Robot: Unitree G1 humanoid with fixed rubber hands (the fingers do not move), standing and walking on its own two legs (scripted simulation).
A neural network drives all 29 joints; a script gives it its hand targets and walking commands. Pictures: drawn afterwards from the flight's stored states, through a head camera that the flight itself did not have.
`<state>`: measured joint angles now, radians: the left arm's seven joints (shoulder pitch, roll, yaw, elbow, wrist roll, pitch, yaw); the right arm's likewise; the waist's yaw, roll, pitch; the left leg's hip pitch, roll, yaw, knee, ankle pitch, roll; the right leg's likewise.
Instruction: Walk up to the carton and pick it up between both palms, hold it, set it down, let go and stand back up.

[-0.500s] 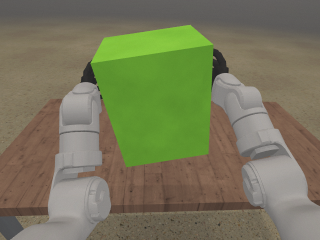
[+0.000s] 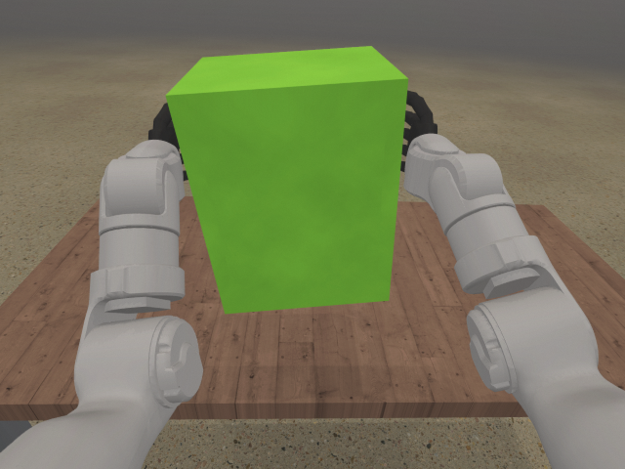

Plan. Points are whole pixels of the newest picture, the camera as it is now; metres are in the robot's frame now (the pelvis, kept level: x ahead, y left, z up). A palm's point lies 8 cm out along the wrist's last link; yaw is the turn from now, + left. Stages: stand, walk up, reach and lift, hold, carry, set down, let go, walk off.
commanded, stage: hold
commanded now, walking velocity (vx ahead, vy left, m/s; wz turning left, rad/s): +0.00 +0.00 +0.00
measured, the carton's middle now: (297, 181) +0.37 +0.00 +0.27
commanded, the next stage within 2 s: none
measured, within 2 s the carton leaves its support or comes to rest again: neither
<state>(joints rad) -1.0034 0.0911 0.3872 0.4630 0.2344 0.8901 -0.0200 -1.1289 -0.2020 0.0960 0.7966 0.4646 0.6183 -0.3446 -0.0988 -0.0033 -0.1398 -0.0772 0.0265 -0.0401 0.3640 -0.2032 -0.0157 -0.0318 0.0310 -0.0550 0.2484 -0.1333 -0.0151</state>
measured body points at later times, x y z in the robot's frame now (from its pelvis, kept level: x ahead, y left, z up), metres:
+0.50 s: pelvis +0.00 +0.01 +0.00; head -0.09 +0.02 +0.44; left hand +0.39 +0.14 +0.31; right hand +0.38 -0.16 +0.32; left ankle +0.00 +0.13 -0.75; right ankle +0.01 -0.11 -0.75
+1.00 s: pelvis -0.01 +0.01 +0.00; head -0.10 +0.03 +0.44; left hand +0.38 +0.15 +0.30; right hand +0.37 -0.15 +0.32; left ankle +0.00 +0.13 -0.75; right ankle +0.01 -0.11 -0.75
